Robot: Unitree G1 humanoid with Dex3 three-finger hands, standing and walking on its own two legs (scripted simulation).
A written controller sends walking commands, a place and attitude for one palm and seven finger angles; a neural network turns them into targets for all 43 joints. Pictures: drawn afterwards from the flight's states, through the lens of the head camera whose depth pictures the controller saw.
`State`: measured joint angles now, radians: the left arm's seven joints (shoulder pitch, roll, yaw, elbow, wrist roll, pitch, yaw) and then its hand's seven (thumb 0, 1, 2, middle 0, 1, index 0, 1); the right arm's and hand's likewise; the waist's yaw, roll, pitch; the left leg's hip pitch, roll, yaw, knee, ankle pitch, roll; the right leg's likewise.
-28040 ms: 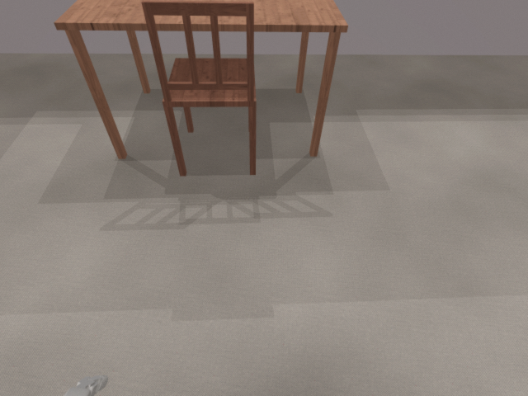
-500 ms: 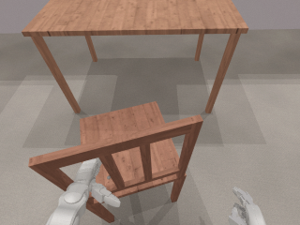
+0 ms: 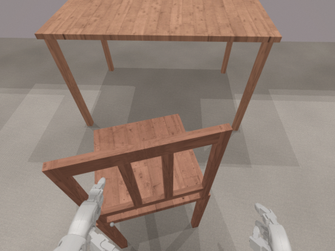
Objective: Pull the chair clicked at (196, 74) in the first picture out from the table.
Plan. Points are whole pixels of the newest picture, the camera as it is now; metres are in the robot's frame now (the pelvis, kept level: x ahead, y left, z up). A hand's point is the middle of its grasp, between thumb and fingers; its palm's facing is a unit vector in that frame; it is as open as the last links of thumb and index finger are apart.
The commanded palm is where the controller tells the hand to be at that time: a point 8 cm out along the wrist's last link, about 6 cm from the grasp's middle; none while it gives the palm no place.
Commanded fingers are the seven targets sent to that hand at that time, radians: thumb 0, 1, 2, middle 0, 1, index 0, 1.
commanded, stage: draw the fingers out of the gap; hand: left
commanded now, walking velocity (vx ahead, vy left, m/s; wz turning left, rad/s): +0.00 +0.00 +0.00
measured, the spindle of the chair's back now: (131, 185) +0.30 +0.11 -0.05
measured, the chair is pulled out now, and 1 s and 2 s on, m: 0.60 0.60 0.60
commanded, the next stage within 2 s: draw the hand back to the body in 0.26 s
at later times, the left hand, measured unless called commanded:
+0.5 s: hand (107, 242) +0.16 +0.13 +0.01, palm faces +0.01 -1.00 -0.05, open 17.5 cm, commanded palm +0.13 +0.20 +0.03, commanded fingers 0.00 -0.55 0.20 0.00 0.00 0.00 0.00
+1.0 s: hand (86, 231) +0.17 +0.16 +0.06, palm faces -0.03 -0.95 -0.30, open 16.5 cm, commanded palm +0.14 +0.24 +0.12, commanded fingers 0.00 -0.12 0.41 -0.06 -0.09 -0.06 -0.09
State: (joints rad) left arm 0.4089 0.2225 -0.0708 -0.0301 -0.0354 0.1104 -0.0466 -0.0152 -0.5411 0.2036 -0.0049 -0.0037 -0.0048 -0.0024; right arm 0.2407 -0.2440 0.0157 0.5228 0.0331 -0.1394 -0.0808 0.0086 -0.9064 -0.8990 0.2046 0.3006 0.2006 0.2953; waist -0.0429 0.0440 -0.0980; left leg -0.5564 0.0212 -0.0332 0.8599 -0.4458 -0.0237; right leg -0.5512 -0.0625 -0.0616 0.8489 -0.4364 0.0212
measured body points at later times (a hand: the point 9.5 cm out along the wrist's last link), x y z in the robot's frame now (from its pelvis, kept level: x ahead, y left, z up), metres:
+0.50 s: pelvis +0.00 +0.00 -0.01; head +0.02 -0.01 +0.43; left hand +0.15 +0.18 +0.02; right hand +0.18 -0.24 -0.08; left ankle -0.01 +0.14 -0.70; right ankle -0.01 -0.13 -0.70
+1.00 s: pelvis +0.01 -0.02 +0.00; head +0.02 -0.03 +0.45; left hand +0.16 +0.21 +0.08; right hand +0.19 -0.25 -0.08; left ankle -0.01 +0.14 -0.70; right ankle -0.01 -0.13 -0.70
